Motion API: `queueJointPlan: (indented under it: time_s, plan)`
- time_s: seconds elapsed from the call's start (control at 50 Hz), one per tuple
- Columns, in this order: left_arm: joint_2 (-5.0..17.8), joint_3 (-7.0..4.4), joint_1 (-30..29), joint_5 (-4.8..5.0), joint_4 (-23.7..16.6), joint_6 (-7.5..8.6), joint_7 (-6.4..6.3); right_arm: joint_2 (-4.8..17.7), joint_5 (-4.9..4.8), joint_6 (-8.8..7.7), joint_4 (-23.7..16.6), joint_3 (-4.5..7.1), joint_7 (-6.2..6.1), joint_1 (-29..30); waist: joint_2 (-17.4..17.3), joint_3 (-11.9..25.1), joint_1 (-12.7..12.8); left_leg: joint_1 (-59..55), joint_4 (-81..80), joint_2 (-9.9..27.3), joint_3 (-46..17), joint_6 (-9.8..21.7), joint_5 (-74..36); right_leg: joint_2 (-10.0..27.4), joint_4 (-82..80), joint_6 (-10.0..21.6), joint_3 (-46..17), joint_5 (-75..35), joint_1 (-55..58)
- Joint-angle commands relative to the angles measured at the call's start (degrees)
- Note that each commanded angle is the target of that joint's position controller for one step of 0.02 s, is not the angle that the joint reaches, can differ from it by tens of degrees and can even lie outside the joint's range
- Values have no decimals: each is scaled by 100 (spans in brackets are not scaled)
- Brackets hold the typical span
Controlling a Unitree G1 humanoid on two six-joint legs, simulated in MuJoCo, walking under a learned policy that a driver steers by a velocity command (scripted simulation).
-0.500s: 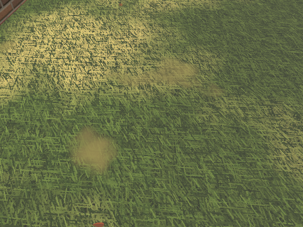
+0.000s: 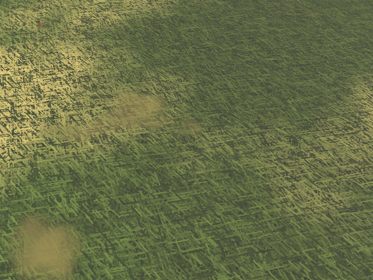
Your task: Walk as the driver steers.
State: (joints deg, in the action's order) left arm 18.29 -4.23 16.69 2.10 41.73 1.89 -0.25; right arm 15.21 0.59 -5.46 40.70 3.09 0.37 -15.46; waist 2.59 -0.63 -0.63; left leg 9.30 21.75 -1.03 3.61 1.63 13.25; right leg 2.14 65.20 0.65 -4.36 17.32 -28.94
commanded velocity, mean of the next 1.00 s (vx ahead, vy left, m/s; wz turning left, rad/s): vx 0.49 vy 0.00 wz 0.18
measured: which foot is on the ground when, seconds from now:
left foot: down 0.00-0.32, up 0.34-0.84, down 0.86-1.00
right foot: up 0.00-0.28, down 0.30-0.86, up 0.88-1.00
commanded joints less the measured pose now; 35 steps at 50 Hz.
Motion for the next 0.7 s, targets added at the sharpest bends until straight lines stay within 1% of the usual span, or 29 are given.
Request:
queueJointPlan:
  time_s: [0.02,0.06,0.08,0.1,0.14,0.18,0.22,0.24,0.26,0.28,0.3,0.32,0.34,0.36,0.38,0.4,0.42,0.44,0.46,0.48,0.5,0.52,0.56,0.62,0.66,0.7]
  plan:
    - [153,-21,-289,-31,-528,30,78,681,-21,-126,-203,207,-31,-39,-781,-295,-115,-691,-1296,1517,-1133,806,-949,402,-58,-58,-209,-503,-1407]
    - [43,41,-596,-82,-683,51,97,772,-39,-130,-56,233,-21,-188,-590,-375,-154,-695,-1403,1557,-922,945,-1316,357,-689,-130,-239,-731,-1513]
    - [-7,77,-719,-93,-730,76,121,810,-47,-117,-3,237,-15,-191,-567,-394,-158,-695,-1434,1522,-755,955,-1437,335,-1110,-134,-201,-956,-1445]
    - [-40,109,-872,-101,-771,106,156,851,-66,-100,35,241,-14,-167,-574,-427,-178,-661,-1465,1465,-568,939,-1534,308,-1547,-123,-92,-1219,-1317]
    - [-83,171,-1318,-122,-890,172,237,965,-123,-62,142,259,-28,-254,-525,-534,-299,-593,-1519,1431,-283,904,-1677,242,-2277,-73,231,-1612,-1039]
    - [-87,203,-1693,-106,-1026,214,306,1069,-199,-20,319,275,-30,-529,-491,-596,-384,-740,-1518,1517,-201,882,-1815,175,-2762,28,420,-1706,-820]
    - [13,180,-1899,-88,-1142,241,362,1139,-250,46,474,281,-27,-706,-543,-575,-330,-1143,-1345,1659,-169,820,-2336,82,-3108,203,502,-1496,-709]
    - [108,143,-1881,-95,-1167,250,377,1202,-253,84,516,288,-35,-719,-621,-464,-232,-1333,-1110,1690,-113,766,-3069,-38,-3238,314,593,-1296,-497]
    - [245,77,-1718,-120,-1155,249,365,1279,-263,124,567,293,-44,-763,-755,-237,-61,-1444,-721,1694,-128,710,-4087,-199,-3325,428,703,-1082,-30]
    - [448,-36,-1145,-133,-1033,239,328,1332,-267,172,613,282,-56,-737,-841,166,343,-1389,16,1612,-45,610,-4962,-366,-3479,584,808,-1082,846]
    - [699,-181,-234,-134,-774,219,257,1277,-264,197,620,232,-82,-704,-826,682,838,-859,1085,1386,82,443,-5019,-411,-3662,748,803,-1392,2227]
    - [1139,-314,820,-198,-562,157,138,986,-119,165,444,94,-93,-703,-263,1534,1198,599,2914,1058,95,235,-2861,711,-3346,1056,-423,-1586,4204]
    - [1447,-301,769,-276,-561,165,122,213,-114,77,334,-128,-23,-1506,1049,2481,542,2453,4816,26,-459,-41,1995,2197,-3953,1850,-3248,-397,5600]
    - [897,-188,735,-269,-619,192,117,950,-294,-5,408,57,-3,-935,423,2273,925,2865,5353,143,-1246,-17,2022,2147,-4508,1693,-3455,13,5082]
    - [695,-106,402,-228,-529,224,120,1089,-417,-18,181,131,-1,-441,413,1224,771,3234,5303,400,-1067,4,1499,1926,-4677,1433,-2398,-279,4286]
    - [524,-58,73,-203,-478,262,139,965,-358,-14,156,105,-38,-253,128,729,546,3108,5026,658,-935,-23,982,1668,-4849,1295,-1726,-762,3510]
    - [353,-27,-202,-230,-457,302,164,892,-254,31,187,124,-56,-254,147,443,333,2884,4784,812,-923,-69,626,1448,-5048,1208,-1229,-1047,2914]
    - [228,-11,-380,-276,-442,362,180,803,-253,130,277,130,-52,-488,270,366,123,2489,4711,943,-985,-105,334,1301,-5284,1153,-835,-1182,2486]
    - [176,-25,-474,-287,-396,426,189,679,-271,217,344,118,-53,-629,274,324,26,2281,4681,969,-972,-145,186,1255,-5492,1169,-609,-1270,2227]
    - [172,-40,-520,-281,-325,488,187,572,-272,290,368,106,-59,-678,184,227,-41,2245,4630,979,-967,-188,118,1245,-5639,1196,-365,-1466,2048]
    - [203,-57,-571,-278,-249,531,179,525,-265,349,335,106,-68,-600,148,51,-92,2356,4512,992,-999,-228,9,1236,-5754,1174,-112,-1637,1903]
    - [248,-78,-567,-296,-181,559,163,513,-248,383,279,110,-83,-457,120,-82,-86,2510,4357,993,-1039,-261,-188,1213,-5833,1145,104,-1756,1850]
    - [305,-103,-481,-321,-54,565,112,501,-220,377,165,108,-79,-156,71,-249,-20,2833,3819,963,-1109,-304,-749,1133,-5892,1088,492,-1946,1984]
    - [457,-133,-420,-302,35,518,43,396,-201,300,18,46,40,338,-23,-364,146,2792,2693,880,-852,-264,-1600,1016,-5924,963,1019,-2102,2181]
    - [597,-171,-220,-265,127,469,9,311,-186,278,-158,-11,128,801,-135,-502,348,2845,2174,841,-592,-198,-1771,1137,-5938,949,1193,-2165,2425]
    - [692,-207,2,-210,236,386,-6,306,-188,274,-352,-34,204,1163,-194,-612,488,3063,1811,805,-452,-94,-1639,1279,-5810,929,1304,-2319,2884]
